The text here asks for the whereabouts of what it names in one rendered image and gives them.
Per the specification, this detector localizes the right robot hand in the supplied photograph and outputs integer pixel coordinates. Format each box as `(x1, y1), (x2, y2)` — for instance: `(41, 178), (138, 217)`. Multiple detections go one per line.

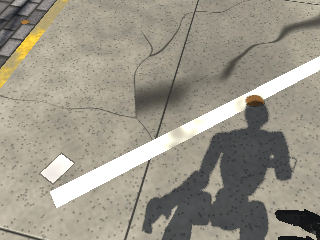
(275, 209), (320, 240)

